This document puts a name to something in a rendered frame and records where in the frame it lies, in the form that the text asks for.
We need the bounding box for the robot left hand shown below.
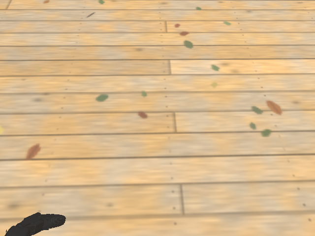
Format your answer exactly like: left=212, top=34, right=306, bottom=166
left=5, top=212, right=66, bottom=236

